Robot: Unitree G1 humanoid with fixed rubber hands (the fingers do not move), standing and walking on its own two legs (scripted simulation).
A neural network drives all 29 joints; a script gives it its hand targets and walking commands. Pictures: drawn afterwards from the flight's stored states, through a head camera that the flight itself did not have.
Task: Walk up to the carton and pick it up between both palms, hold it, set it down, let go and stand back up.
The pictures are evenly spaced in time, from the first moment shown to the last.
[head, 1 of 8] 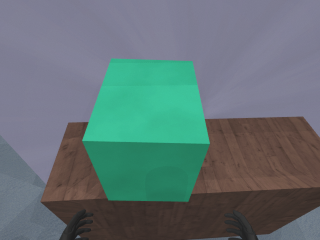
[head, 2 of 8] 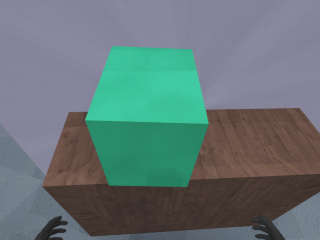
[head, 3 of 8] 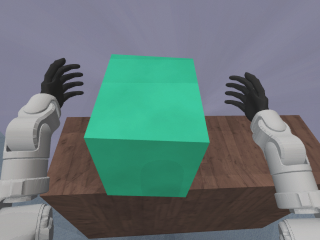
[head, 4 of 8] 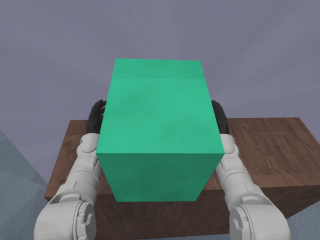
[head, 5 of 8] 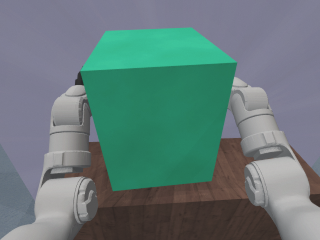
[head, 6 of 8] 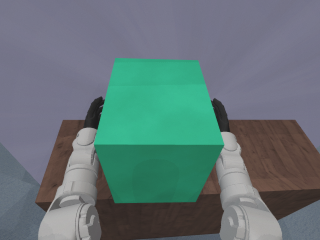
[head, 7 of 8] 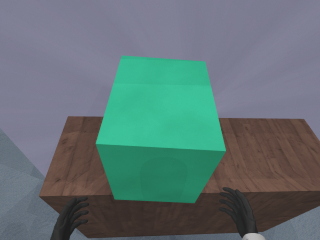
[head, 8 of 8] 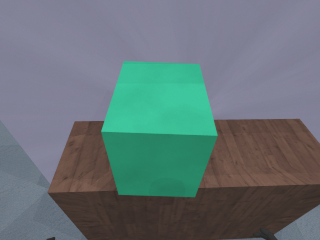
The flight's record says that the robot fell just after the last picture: no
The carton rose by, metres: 0.23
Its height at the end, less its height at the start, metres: +0.00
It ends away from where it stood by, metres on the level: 0.02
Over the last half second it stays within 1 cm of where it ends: yes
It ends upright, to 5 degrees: yes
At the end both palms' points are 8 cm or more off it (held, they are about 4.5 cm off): yes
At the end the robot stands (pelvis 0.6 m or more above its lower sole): yes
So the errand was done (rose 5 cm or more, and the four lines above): yes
